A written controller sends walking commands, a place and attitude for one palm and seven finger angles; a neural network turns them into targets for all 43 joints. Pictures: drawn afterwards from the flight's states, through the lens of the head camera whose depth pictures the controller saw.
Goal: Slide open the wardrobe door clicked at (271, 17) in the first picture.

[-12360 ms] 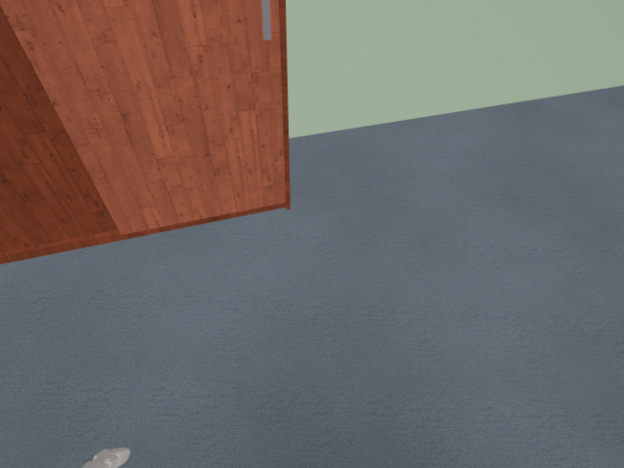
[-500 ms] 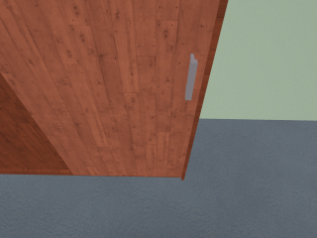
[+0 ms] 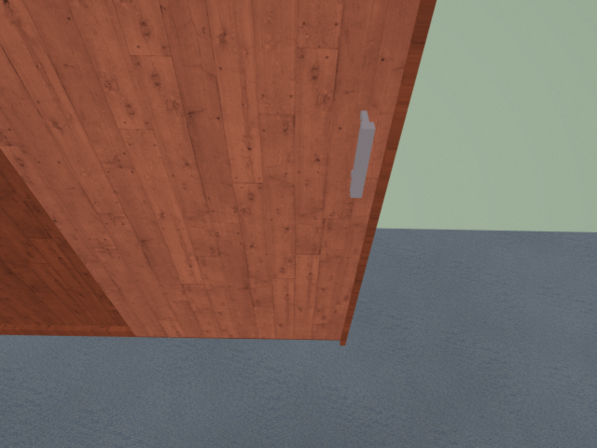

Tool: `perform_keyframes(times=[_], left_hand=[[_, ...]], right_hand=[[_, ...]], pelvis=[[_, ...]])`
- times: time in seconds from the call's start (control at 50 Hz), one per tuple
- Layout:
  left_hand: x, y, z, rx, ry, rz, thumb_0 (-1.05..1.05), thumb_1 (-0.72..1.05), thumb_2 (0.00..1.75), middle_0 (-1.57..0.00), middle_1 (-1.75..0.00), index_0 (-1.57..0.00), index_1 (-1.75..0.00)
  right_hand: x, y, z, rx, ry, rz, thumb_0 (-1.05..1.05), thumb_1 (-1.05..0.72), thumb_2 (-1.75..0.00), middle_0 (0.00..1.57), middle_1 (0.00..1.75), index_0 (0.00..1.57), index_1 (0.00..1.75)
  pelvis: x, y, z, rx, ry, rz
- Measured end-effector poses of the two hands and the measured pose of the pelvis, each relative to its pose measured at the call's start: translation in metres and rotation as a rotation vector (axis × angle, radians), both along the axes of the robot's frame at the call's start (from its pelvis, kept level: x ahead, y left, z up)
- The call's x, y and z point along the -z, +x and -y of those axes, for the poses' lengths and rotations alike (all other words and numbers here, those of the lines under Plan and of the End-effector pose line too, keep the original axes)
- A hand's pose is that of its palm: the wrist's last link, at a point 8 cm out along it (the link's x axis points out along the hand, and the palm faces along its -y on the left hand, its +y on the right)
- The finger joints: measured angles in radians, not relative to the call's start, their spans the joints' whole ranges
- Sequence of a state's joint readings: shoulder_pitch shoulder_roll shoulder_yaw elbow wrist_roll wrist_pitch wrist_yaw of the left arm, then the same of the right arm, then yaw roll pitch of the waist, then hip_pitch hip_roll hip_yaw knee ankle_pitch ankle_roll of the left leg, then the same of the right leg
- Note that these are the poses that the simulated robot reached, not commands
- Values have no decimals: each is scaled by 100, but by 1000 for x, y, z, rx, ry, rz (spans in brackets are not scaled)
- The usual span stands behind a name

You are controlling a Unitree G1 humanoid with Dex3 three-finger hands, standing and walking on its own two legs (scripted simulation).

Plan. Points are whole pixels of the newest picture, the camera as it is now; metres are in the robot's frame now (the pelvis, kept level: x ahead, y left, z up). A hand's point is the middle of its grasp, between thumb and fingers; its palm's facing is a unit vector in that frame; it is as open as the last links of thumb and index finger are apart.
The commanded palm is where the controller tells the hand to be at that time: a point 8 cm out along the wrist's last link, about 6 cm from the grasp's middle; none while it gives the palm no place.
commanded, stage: look again from close up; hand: right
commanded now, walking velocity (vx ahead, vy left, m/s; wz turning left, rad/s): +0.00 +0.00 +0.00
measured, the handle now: (359, 155) +0.57 -0.07 +0.09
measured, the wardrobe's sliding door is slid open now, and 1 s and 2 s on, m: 0.00 0.00 0.00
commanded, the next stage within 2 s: shuffle to correct the standing spot in 1.54 s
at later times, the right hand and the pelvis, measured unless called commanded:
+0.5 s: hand out of the picture +0.06 -0.22 -0.16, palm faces -0.02 +0.95 -0.31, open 7.4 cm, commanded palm none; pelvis +0.01 +0.01 +0.00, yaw +0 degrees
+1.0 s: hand out of the picture +0.06 -0.22 -0.16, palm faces -0.01 +0.95 -0.31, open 7.4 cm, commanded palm none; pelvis +0.01 +0.01 +0.00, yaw +0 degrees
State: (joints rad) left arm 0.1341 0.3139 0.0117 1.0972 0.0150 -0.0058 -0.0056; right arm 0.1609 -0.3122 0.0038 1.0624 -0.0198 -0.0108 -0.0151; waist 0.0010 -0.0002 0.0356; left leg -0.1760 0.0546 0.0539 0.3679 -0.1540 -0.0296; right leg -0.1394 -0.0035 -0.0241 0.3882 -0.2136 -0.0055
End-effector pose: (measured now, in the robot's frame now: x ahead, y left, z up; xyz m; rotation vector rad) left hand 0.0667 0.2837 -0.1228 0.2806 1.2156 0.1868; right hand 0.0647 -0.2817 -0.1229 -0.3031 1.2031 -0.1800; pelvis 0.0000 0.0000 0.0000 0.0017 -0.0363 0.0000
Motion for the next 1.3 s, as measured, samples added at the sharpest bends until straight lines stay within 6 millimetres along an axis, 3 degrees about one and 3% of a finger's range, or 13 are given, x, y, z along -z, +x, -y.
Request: perform_keyframes(times=[0.52, 1.3], left_hand=[[4, -7, 0, 2, -14, -49, 1, 91, 90, -20, -30, -20, -30], [0, 7, -8, 7, 2, -42, 1, 91, 90, -20, -30, -20, -30]], right_hand=[[4, -14, -12, 25, 20, -58, 1, -91, -89, 20, 30, 20, 30], [1, 2, -11, 21, 11, -45, 1, -91, -89, 20, 30, 20, 30]], pelvis=[[-2, 7, -6, 4, 0, -3], [-3, 17, -10, 2, 1, -9]])
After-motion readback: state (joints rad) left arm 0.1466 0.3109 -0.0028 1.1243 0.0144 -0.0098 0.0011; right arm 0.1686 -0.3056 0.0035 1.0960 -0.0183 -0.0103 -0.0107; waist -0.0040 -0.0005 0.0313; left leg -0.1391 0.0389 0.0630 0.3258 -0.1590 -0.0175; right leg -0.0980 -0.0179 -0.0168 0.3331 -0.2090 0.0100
